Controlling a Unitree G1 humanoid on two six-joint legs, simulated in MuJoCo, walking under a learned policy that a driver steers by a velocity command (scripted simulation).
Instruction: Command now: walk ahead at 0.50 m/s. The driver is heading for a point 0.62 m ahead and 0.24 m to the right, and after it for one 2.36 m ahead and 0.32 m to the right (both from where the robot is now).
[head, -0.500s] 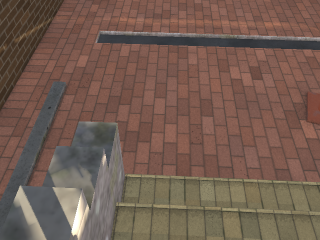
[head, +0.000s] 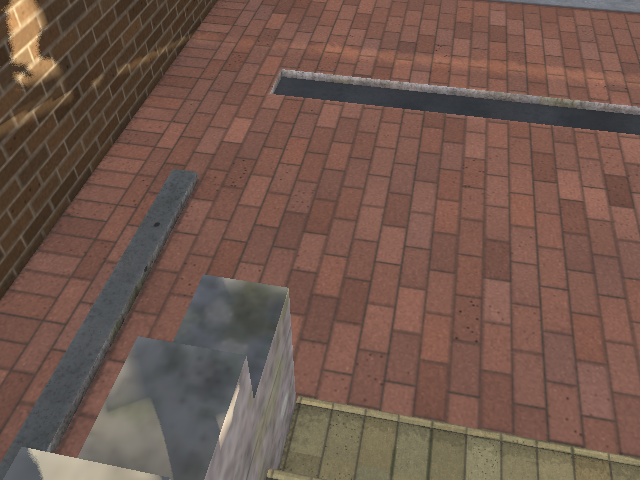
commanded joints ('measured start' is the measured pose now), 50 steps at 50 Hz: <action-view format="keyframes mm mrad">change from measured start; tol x64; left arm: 1 24 80 7 -42 39 7 10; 50 -151 134 38 -168 -41 24 2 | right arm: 1 -158 -37 -2 -116 26 -12 2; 50 133 -124 -4 -124 -10 0 -38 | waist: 1 47 -94 185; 50 -107 -63 -88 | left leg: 1 -58 -29 36 -142 -66 -9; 10 1177 281 -185 97 128 50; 12 837 400 -475 -329 -935 195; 31 484 184 207 58 -556 6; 35 537 205 172 582 -207 88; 38 -351 -5 146 1482 -1288 14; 50 -107 -9 -22 422 -236 -62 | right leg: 1 -29 -220 304 -121 344 -133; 7 -47 -146 263 388 583 -124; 10 -728 -60 92 1268 -271 -61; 31 -430 -167 2 -342 1061 19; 39 821 -402 373 -106 1338 -280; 41 461 -434 552 -359 538 -272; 50 -65 -207 370 -140 997 -178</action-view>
